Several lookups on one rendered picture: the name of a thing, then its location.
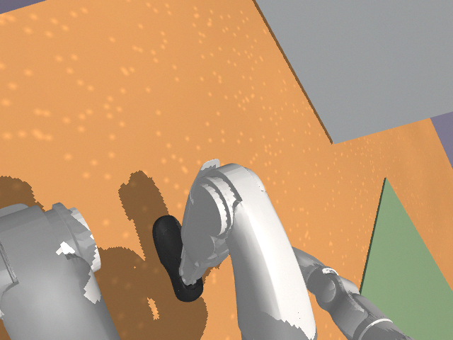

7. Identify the right robot hand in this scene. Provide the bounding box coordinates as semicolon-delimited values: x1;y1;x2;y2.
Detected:
292;246;325;289

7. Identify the right robot foot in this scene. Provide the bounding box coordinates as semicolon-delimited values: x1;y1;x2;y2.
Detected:
152;215;203;302

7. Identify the right robot arm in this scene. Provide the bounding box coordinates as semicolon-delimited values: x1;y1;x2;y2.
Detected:
307;266;415;340

